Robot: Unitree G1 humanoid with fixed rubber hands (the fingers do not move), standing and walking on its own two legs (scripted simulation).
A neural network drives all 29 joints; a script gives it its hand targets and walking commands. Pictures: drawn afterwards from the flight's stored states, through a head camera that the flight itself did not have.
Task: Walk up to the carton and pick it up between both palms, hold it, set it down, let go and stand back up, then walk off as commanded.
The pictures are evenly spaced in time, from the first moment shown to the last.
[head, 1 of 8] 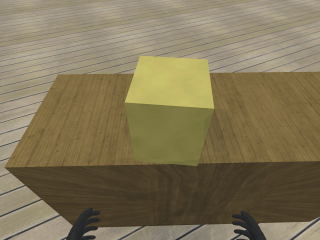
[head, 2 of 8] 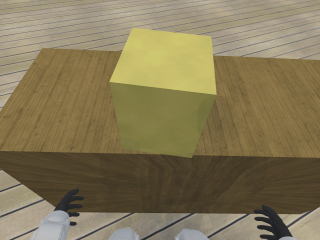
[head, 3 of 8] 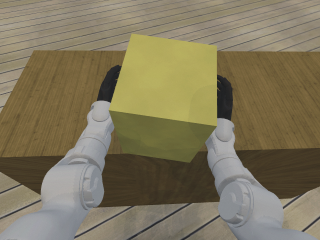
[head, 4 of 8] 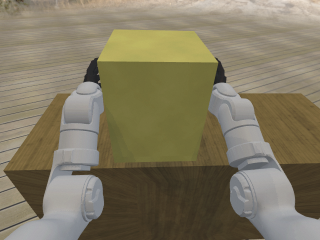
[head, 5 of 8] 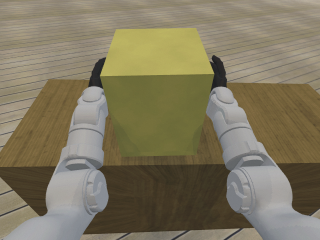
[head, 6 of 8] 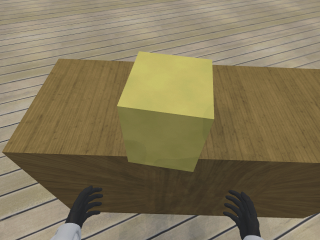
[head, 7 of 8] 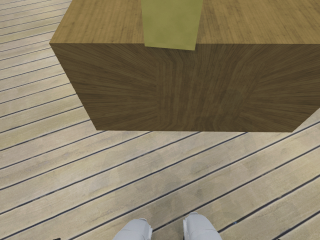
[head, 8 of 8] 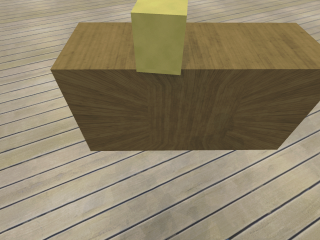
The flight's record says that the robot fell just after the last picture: no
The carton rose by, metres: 0.19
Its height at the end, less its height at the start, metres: +0.00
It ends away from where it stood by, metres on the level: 0.04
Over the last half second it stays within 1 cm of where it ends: yes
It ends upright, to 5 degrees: yes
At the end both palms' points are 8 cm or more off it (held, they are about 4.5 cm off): yes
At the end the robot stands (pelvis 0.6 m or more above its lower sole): yes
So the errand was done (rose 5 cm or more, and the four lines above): yes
